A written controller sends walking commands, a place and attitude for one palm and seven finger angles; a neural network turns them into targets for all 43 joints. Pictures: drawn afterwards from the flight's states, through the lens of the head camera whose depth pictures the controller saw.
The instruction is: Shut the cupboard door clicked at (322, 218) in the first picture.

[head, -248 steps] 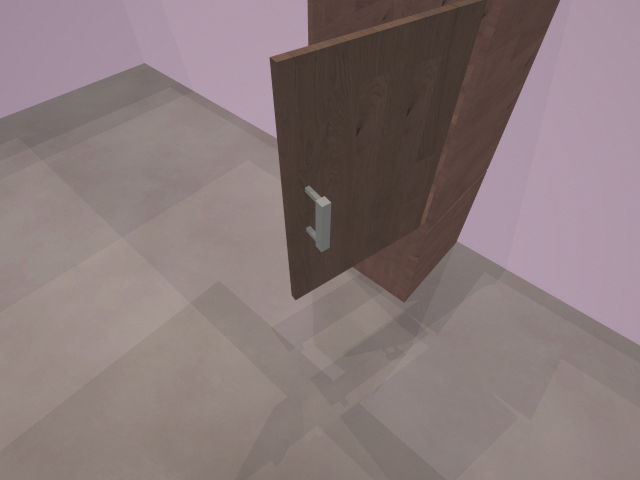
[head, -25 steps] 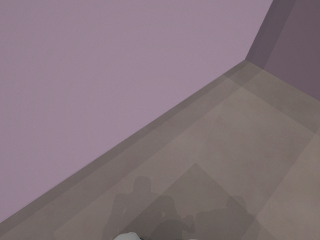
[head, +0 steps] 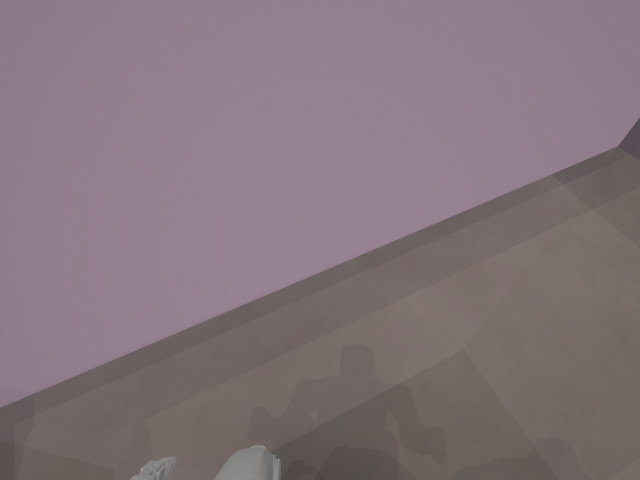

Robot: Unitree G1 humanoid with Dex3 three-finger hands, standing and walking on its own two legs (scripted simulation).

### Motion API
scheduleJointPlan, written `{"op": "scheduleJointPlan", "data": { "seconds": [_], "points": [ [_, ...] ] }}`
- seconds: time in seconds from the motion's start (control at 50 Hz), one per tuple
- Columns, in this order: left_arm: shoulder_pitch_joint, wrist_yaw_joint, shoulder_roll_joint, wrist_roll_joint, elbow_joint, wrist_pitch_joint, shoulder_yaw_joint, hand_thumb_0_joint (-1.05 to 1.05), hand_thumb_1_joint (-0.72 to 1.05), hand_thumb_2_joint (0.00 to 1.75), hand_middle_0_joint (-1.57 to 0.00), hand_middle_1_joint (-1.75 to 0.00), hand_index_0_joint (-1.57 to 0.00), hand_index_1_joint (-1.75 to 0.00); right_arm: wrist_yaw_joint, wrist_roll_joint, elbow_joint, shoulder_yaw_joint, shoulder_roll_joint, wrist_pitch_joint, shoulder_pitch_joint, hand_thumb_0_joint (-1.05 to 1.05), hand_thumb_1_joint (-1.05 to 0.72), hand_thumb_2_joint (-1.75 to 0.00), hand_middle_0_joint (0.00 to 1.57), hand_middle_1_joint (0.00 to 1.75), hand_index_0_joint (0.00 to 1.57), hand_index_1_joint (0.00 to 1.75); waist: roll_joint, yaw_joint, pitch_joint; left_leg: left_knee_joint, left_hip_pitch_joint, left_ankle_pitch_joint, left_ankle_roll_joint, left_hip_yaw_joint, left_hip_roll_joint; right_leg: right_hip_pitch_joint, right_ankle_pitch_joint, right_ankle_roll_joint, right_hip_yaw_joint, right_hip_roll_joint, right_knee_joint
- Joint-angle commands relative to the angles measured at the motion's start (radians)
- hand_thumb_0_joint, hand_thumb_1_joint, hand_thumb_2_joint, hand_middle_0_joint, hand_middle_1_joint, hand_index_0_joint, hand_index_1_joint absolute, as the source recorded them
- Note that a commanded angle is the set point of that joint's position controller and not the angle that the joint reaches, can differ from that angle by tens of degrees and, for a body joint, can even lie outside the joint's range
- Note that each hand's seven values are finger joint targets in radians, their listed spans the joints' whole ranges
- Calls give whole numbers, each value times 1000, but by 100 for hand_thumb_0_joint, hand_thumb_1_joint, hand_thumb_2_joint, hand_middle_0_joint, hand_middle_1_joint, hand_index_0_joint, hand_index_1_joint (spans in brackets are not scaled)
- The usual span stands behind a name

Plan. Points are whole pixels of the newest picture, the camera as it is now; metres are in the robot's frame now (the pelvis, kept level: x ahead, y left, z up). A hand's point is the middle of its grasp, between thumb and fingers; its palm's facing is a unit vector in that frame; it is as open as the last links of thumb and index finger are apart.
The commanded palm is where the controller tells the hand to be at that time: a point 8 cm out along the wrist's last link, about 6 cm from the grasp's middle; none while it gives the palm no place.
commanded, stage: turn to face it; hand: left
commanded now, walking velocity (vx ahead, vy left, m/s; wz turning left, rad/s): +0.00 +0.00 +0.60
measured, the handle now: out of the picture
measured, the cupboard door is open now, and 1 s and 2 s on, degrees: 77 77 77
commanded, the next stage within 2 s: none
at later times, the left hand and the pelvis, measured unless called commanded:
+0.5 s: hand out of the picture +0.05 +0.22 -0.17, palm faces +0.33 -0.90 -0.30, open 7.4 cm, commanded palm none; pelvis +0.03 -0.03 -0.01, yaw +18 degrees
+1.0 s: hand out of the picture -0.04 +0.17 -0.19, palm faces +0.63 -0.74 -0.24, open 7.4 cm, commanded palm none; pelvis +0.04 -0.04 -0.02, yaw +37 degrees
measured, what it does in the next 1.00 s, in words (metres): steps on the spot, turning left: left foot, then right foot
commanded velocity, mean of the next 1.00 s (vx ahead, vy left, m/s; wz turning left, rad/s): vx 0.00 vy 0.00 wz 0.60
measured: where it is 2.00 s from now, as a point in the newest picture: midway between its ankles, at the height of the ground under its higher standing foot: outside the picture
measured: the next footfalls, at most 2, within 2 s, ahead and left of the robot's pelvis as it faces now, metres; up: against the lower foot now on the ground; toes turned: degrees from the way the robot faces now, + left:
left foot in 0.20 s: +0.05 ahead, +0.13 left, +0.00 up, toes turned +14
right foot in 0.52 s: +0.12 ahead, -0.13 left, +0.00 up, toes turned +16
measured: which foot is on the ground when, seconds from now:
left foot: up 0.00-0.18, down 0.20-0.52, up 0.54-0.88, down 0.90-1.00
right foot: down 0.00-0.18, up 0.20-0.50, down 0.52-0.90, up 0.92-1.00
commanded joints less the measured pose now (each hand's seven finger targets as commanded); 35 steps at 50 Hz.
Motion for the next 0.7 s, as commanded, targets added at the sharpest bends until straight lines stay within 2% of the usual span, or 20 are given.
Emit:
{"op": "scheduleJointPlan", "data": {
  "seconds": [0.0, 0.06, 0.1, 0.12, 0.14, 0.16, 0.18, 0.2, 0.24, 0.28, 0.32, 0.4, 0.46, 0.48, 0.5, 0.52, 0.54, 0.58, 0.62, 0.68],
  "points": [
    [117, 5, 207, 6, -29, -20, 47, 0, 90, 90, -20, -30, -20, -30, 7, 0, -106, 17, -24, -24, -103, 0, -90, -90, 20, 30, 20, 30, -171, 64, -112, -154, -23, 8, 4, 50, -7, 210, 845, -74, 74, -235, -64],
    [122, 3, 227, 9, -25, -17, 56, 0, 90, 90, -20, -30, -20, -30, 7, 2, -124, 19, -32, -31, -128, 0, -90, -90, 20, 30, 20, 30, -193, 69, -116, -279, 43, 5, 23, 75, -17, 212, 857, -78, 56, -257, -25],
    [101, 0, 241, 6, -27, -17, 62, 0, 90, 90, -20, -30, -20, -30, 2, 0, -119, 16, -53, -36, -77, 0, -90, -90, 20, 30, 20, 30, -170, 33, -148, -396, 153, 76, 39, 97, -32, 176, 854, -57, 21, -262, 51],
    [91, -3, 239, 3, -26, -17, 62, 0, 90, 90, -20, -30, -20, -30, 1, -3, -110, 10, -69, -39, -32, 0, -90, -90, 20, 30, 20, 30, -148, 6, -172, -498, 262, 161, 49, 98, -41, 128, 816, -27, -9, -242, 138],
    [80, -8, 235, -5, -38, -15, 59, 0, 90, 90, -20, -30, -20, -30, -1, -10, -94, -4, -120, -46, 44, 0, -90, -90, 20, 30, 20, 30, -48, -42, -223, -573, 464, 375, 83, 49, 24, -13, 663, 14, -41, -227, 292],
    [60, -17, 170, -14, -78, -9, 47, 0, 90, 90, -20, -30, -20, -30, -6, -20, -89, -37, -239, -52, 117, 0, -90, -90, 20, 30, 20, 30, 256, -82, -261, -591, 650, 769, 243, -353, 321, -328, -59, 94, -67, -69, 543],
    [9, -10, 158, -3, -120, 5, 34, 0, 90, 90, -20, -30, -20, -30, -10, -7, -72, -42, -286, -42, 165, 0, -90, -90, 20, 30, 20, 30, 255, -88, -255, -614, 597, 898, 349, -441, 451, -407, -354, 95, 51, -29, 668],
    [-30, -2, 159, 1, -122, 18, 37, 0, 90, 90, -20, -30, -20, -30, -21, -6, -76, -40, -269, -45, 141, 0, -90, -90, 20, 30, 20, 30, 197, -82, -227, -630, 525, 754, 338, -425, 417, -438, -318, 99, 116, -40, 692],
    [-34, -8, 160, 1, -85, 26, 43, 0, 90, 90, -20, -30, -20, -30, -36, -11, -111, -26, -213, -48, 14, 0, -90, -90, 20, 30, 20, 30, 208, -30, -131, -666, 356, 556, 277, -336, 310, -407, -200, 106, 151, -41, 681],
    [22, -19, 151, 4, -58, 36, 47, 0, 90, 90, -20, -30, -20, -30, -33, -12, -127, -17, -193, -53, -55, 0, -90, -90, 20, 30, 20, 30, 172, 19, -98, -689, 274, 430, 231, -260, 231, -346, -122, 105, 135, -19, 620],
    [39, -25, 143, 4, -56, 37, 47, 0, 90, 90, -20, -30, -20, -30, -29, -12, -129, -16, -198, -55, -62, 0, -90, -90, 20, 30, 20, 30, 182, 28, -103, -695, 251, 359, 216, -239, 201, -300, -101, 105, 117, 2, 530],
    [35, -23, 131, 1, -73, 29, 42, 0, 90, 90, -20, -30, -20, -30, -23, -16, -131, -28, -198, -46, -60, 0, -90, -90, 20, 30, 20, 30, 190, 24, -113, -666, 206, 310, 215, -292, 181, -187, -97, 99, 85, 53, 313],
    [117, -21, 142, -1, -62, 12, 48, 0, 90, 90, -20, -30, -20, -30, -22, -9, -146, -34, -185, -37, -94, 0, -90, -90, 20, 30, 20, 30, 179, 66, -127, -572, 104, 283, 174, -304, 134, 13, 35, 91, 60, 84, 64],
    [161, -15, 181, 6, -59, 0, 60, 0, 90, 90, -20, -30, -20, -30, -19, -1, -155, -30, -147, -38, -99, 0, -90, -90, 20, 30, 20, 30, 69, 93, -139, -462, 27, 194, 125, -252, 64, 109, 58, 73, 138, 4, -96],
    [176, -4, 277, 20, -61, -13, 78, 0, 90, 90, -20, -30, -20, -30, -14, 6, -173, -19, -71, -41, -75, 0, -90, -90, 20, 30, 20, 30, -247, 95, -150, -206, -139, -46, 42, -87, -79, 197, 114, -27, 459, -279, -222],
    [153, -1, 305, 15, -79, -7, 72, 0, 90, 90, -20, -30, -20, -30, -11, 0, -189, -19, -87, -42, -99, 0, -90, -90, 20, 30, 20, 30, -256, 104, -136, 35, -104, -205, 34, -88, -68, 78, 234, -124, 515, -428, -241],
    [114, 6, 251, 10, -80, -13, 67, 0, 90, 90, -20, -30, -20, -30, -14, -5, -166, -24, -91, -32, -93, 0, -90, -90, 20, 30, 20, 30, -282, 74, -135, 174, -109, -170, 38, -129, -29, 42, 302, -140, 493, -383, -210],
    [29, 7, 182, 6, -94, -12, 44, 0, 90, 90, -20, -30, -20, -30, -3, -5, -127, -16, -72, -24, -69, 0, -90, -90, 20, 30, 20, 30, -179, 27, -106, 241, -100, -39, 16, -94, 5, 39, 454, -107, 260, -264, -142],
    [35, 9, 168, 9, -93, -15, 42, 0, 90, 90, -20, -30, -20, -30, 6, 0, -114, -4, -42, -18, -66, 0, -90, -90, 20, 30, 20, 30, -182, 28, -121, 132, -66, -13, 4, -47, 7, 82, 557, -79, 149, -227, -122],
    [81, 8, 191, 10, -74, -15, 50, 0, 90, 90, -20, -30, -20, -30, 9, 1, -111, 6, -24, -18, -100, 0, -90, -90, 20, 30, 20, 30, -159, 55, -121, -51, -15, -19, -2, 9, 1, 132, 626, -80, 95, -240, -103]
  ]
}}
